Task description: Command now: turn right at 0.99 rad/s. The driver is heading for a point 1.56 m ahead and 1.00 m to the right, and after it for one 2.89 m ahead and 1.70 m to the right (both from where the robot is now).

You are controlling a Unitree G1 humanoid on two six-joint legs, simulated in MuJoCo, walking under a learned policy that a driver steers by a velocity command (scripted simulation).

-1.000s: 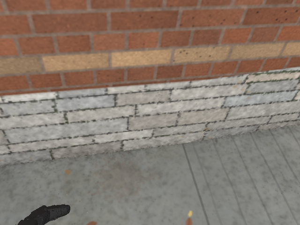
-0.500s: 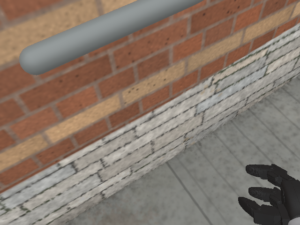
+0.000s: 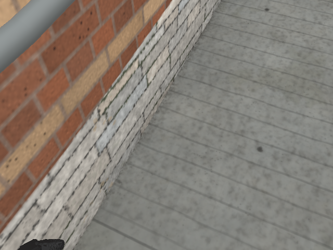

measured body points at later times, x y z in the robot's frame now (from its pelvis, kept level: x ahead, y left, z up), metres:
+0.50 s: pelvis +0.02 -0.02 +0.02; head +0.06 -0.02 +0.47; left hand +0.28 +0.19 -0.08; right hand +0.08 -0.33 -0.07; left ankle +0.07 +0.11 -0.72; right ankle -0.06 -0.11 -0.67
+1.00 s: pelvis +0.07 -0.05 +0.02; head +0.09 -0.06 +0.46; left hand +0.27 +0.16 -0.09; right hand +0.10 -0.40 -0.05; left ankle +0.11 +0.06 -0.72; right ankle -0.05 -0.15 -0.71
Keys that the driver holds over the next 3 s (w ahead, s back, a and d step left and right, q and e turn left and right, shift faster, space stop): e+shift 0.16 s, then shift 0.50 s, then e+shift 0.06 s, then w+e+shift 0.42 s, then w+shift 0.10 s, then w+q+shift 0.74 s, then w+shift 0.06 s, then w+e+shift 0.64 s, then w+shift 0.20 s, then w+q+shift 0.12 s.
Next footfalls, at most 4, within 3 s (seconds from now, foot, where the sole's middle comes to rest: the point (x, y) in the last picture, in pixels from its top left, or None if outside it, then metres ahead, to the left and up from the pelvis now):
0.36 left None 0.11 0.09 -0.76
0.66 right None -0.01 -0.16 -0.76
0.98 left None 0.14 0.04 -0.76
1.40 right None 0.28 -0.48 -0.75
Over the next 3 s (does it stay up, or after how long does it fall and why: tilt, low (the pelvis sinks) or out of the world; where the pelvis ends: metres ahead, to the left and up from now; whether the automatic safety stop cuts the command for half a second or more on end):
stays up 1.42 -0.95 0.13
